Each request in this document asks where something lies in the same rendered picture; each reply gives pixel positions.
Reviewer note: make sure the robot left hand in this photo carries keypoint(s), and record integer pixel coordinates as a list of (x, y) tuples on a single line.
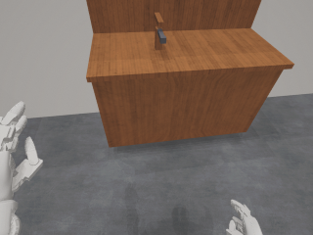
[(11, 126)]

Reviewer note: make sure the counter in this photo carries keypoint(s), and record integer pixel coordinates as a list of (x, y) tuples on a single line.
[(210, 78)]

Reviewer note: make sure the tap lever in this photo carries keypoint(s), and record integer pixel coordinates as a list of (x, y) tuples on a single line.
[(162, 37)]

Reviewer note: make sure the robot right hand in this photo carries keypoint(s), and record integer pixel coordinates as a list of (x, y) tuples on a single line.
[(248, 225)]

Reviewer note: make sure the robot left forearm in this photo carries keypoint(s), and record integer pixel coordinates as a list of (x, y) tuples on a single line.
[(10, 224)]

